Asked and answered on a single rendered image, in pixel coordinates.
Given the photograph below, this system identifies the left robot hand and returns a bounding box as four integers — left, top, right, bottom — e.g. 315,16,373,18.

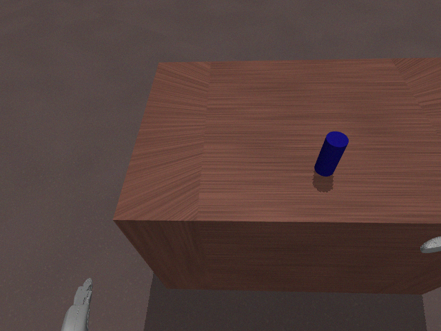
61,278,93,331

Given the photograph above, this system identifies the right robot hand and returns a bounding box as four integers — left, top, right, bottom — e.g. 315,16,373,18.
420,236,441,253

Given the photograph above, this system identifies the can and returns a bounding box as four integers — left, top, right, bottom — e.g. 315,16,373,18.
314,131,349,177

